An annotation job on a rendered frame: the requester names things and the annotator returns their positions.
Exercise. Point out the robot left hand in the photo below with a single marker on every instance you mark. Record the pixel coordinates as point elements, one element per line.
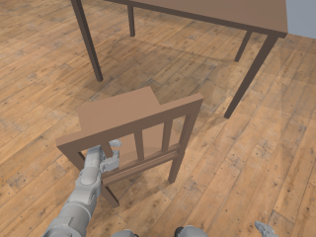
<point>96,157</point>

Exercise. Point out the robot right thigh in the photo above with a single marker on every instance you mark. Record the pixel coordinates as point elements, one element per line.
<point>192,232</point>

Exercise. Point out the chair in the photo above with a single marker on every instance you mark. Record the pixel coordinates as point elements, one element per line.
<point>144,128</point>

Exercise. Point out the table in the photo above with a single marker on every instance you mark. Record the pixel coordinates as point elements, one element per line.
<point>266,17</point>

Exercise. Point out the left robot forearm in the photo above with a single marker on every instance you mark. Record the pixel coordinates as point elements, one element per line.
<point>73,218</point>

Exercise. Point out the robot right hand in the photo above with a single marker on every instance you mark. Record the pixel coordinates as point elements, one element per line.
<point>265,229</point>

